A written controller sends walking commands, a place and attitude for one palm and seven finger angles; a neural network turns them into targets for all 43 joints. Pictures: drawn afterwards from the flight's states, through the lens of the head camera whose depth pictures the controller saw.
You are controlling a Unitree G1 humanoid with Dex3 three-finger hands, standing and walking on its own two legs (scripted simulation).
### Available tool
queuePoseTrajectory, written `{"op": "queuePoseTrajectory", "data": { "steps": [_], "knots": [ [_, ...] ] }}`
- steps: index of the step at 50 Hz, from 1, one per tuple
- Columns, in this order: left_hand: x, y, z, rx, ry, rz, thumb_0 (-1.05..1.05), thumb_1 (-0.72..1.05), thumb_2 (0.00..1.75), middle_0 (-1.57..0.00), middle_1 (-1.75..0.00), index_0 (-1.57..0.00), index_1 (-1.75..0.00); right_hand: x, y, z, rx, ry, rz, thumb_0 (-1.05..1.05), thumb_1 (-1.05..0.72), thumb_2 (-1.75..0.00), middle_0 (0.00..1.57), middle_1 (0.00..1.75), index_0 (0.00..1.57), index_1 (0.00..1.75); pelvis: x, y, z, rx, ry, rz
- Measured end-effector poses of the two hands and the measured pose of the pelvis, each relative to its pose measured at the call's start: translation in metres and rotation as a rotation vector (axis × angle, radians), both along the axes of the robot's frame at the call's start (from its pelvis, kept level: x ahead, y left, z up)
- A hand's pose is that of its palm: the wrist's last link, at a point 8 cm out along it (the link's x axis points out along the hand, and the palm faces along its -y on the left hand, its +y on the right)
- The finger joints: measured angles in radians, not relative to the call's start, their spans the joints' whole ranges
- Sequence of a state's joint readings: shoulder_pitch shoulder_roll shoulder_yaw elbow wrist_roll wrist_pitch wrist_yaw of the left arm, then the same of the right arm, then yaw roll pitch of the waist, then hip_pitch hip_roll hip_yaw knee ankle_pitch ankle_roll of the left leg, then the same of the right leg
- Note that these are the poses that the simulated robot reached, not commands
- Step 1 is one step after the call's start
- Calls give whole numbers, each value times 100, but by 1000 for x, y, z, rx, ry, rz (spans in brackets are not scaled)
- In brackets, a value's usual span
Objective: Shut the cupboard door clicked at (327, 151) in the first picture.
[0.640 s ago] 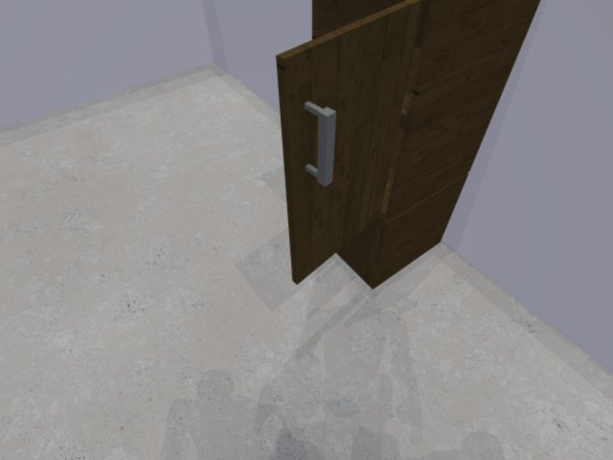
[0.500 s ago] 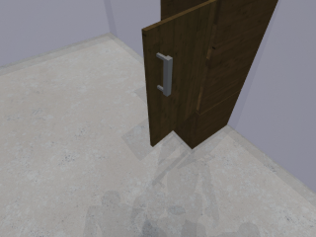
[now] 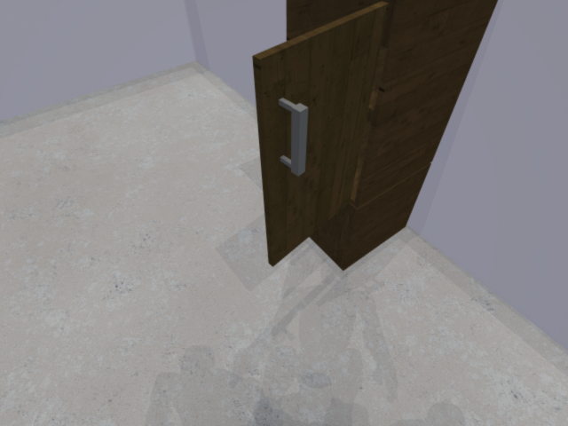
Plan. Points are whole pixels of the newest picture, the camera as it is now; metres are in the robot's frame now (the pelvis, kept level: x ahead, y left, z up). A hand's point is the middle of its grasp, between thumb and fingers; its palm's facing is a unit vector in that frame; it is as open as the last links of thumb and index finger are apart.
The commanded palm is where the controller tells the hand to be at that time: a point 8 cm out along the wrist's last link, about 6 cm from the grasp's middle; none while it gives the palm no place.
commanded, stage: look at it before walking up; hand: left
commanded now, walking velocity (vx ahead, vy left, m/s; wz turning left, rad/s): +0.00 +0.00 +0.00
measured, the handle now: (291, 137) +0.60 +0.02 +0.08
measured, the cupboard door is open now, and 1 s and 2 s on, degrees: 98 98 98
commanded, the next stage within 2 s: walk around to get in front in 0.20 s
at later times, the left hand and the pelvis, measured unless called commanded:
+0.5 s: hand out of the picture +0.04 +0.21 -0.17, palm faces -0.02 -0.97 -0.26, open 7.4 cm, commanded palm none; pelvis +0.00 +0.00 +0.00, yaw -4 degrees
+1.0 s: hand out of the picture +0.08 +0.16 -0.17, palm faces -0.25 -0.92 -0.29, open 7.4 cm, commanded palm none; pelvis -0.02 -0.03 -0.01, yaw -20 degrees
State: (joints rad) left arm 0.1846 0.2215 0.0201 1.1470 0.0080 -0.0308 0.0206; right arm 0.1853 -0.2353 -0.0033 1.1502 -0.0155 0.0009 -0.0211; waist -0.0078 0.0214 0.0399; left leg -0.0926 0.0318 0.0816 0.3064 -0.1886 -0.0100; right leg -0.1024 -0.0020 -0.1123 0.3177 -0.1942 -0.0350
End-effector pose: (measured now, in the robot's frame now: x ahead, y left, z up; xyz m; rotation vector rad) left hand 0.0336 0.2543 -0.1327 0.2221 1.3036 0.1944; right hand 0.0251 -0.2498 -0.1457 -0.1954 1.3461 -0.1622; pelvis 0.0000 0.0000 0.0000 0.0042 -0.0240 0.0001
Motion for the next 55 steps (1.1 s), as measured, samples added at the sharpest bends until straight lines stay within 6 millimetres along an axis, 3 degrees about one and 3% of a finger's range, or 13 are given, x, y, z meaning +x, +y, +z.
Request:
{"op": "queuePoseTrajectory", "data": {
  "steps": [20,28,35,41,44,50,55],
  "knots": [
    [2,5,0,8,17,-9,1,90,90,-20,-30,-20,-30,3,-2,1,-13,0,-6,1,-90,-90,20,30,20,30,0,2,0,-1,9,-18],
    [2,-5,-13,-25,74,-51,1,90,90,-20,-30,-20,-30,-14,11,-7,3,-7,-101,1,-90,-90,20,30,20,30,-6,5,-8,1,15,-95],
    [23,-13,-19,-28,65,-120,1,90,90,-20,-30,-20,-30,-44,11,-18,11,-3,-181,1,-90,-90,21,30,20,30,-14,2,-17,29,14,-171],
    [53,-32,-14,13,-28,-182,1,90,90,-20,-30,-20,-30,-62,-8,-39,42,16,-234,1,-90,-90,21,30,20,30,-16,-18,-29,37,15,-223],
    [56,-39,-10,29,-29,-201,1,90,90,-20,-30,-20,-30,-58,-21,-35,41,9,-263,1,-90,-90,20,30,20,30,-20,-23,-25,30,16,-250],
    [58,-51,-2,23,38,-274,1,90,90,-20,-30,-20,-30,-34,-43,-6,-3,-102,-322,1,-90,-90,20,30,20,30,-18,-27,-8,49,46,-341],
    [69,-53,-3,1,55,-329,1,90,90,-20,-30,-20,-30,-15,-49,7,-45,-180,-362,1,-90,-90,20,30,20,30,-10,-20,-5,43,55,-405]
  ]
}}
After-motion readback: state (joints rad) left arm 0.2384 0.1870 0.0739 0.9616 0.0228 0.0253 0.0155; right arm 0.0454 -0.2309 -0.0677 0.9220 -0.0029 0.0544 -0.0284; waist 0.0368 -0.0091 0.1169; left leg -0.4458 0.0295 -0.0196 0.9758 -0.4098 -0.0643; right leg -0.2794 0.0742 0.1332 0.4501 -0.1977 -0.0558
